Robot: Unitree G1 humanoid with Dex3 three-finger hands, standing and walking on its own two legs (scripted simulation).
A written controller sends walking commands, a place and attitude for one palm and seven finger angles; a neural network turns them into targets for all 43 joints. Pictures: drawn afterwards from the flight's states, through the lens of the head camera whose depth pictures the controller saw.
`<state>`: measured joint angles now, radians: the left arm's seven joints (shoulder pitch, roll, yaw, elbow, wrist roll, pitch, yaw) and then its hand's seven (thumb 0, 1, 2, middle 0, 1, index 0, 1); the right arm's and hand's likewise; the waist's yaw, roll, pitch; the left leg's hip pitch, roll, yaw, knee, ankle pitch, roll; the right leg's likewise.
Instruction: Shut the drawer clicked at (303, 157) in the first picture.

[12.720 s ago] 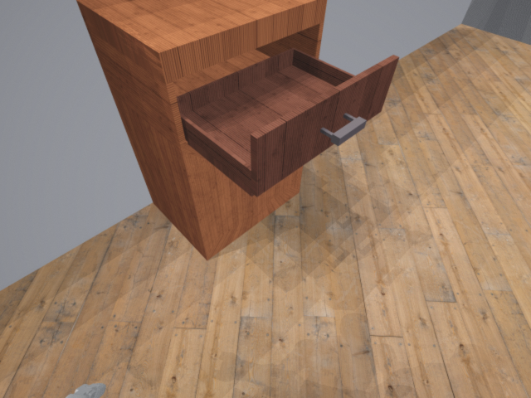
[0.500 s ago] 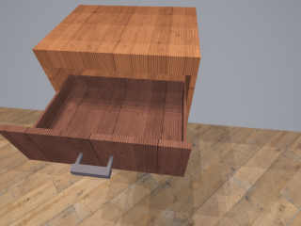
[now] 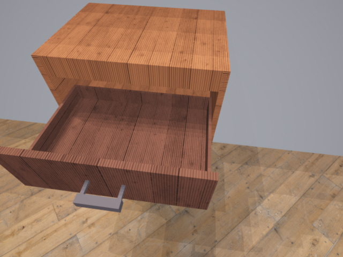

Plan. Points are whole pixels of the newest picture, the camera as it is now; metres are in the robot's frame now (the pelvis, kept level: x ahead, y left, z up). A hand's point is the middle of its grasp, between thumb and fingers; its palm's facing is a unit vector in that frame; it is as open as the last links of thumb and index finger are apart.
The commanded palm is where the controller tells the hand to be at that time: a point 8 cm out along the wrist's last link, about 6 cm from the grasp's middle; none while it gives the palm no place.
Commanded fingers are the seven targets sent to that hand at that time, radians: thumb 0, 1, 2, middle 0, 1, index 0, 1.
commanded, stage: come to a stop and stand still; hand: left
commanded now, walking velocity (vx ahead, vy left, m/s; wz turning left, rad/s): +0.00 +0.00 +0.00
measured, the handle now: (101, 194) +0.27 +0.19 -0.03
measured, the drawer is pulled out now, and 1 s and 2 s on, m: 0.30 0.30 0.30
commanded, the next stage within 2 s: look again from close up in 0.12 s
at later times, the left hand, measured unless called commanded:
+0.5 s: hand out of the picture +0.00 +0.17 -0.17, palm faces +0.01 -0.98 -0.21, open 7.3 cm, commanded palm none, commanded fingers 0.00 0.90 0.90 -0.20 -0.30 -0.20 -0.30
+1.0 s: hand (91, 254) +0.14 +0.19 -0.05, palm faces +0.22 -0.97 -0.14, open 7.0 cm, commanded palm +0.08 +0.22 -0.05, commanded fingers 0.00 0.90 0.90 -0.40 -0.52 -0.40 -0.52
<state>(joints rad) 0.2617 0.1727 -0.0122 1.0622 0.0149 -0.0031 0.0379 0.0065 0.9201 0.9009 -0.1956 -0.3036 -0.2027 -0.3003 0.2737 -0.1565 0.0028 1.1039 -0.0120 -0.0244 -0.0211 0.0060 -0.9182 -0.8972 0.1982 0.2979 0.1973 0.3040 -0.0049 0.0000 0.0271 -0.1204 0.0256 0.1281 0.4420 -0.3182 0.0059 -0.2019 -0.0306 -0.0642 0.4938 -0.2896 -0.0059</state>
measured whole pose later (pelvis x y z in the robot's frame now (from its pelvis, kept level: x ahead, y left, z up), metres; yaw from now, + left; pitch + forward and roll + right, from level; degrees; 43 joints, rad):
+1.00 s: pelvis -0.02 +0.00 -0.01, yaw +4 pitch +2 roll +0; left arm 0.45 0.18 0.02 0.19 -0.15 -0.10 0.05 0.04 0.96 0.90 -0.24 -0.36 -0.25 -0.35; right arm 0.33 -0.24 -0.03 0.87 0.02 -0.28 -0.06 0.02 -0.92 -0.90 0.20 0.30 0.20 0.30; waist -0.04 0.04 -0.02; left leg -0.28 0.02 0.07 0.58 -0.34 0.01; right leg -0.31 -0.05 -0.12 0.59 -0.31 -0.01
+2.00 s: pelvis -0.04 +0.00 -0.05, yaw +4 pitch +8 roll -2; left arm 0.73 0.21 0.05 -0.38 -0.21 -0.31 -0.26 0.02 0.90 0.90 -1.20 -1.40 -1.21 -1.39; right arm 0.21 -0.21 -0.02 0.47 0.06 -0.28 -0.02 0.01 -0.91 -0.90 0.20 0.30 0.20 0.30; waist 0.01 0.03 -0.10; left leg -0.61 0.04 0.04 0.97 -0.50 0.02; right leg -0.62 -0.06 -0.13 0.92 -0.44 -0.01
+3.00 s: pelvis -0.04 -0.01 -0.04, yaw +4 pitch +4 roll -1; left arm 0.71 0.22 0.09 -0.36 -0.24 -0.25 -0.31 0.02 0.90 0.90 -1.39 -1.60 -1.40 -1.60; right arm 0.21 -0.22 0.02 0.53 0.07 -0.38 -0.05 0.01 -0.90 -0.90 0.20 0.30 0.20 0.30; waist 0.03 0.05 -0.07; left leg -0.48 0.05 0.03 0.86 -0.45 0.00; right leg -0.49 -0.04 -0.14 0.83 -0.40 -0.02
